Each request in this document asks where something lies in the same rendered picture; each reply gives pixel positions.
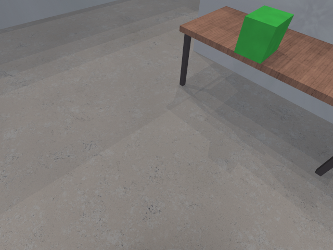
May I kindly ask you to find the carton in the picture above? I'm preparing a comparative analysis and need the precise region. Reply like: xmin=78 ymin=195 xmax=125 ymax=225
xmin=234 ymin=5 xmax=294 ymax=64

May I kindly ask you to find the table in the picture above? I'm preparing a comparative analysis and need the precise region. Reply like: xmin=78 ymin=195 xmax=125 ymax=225
xmin=180 ymin=6 xmax=333 ymax=176

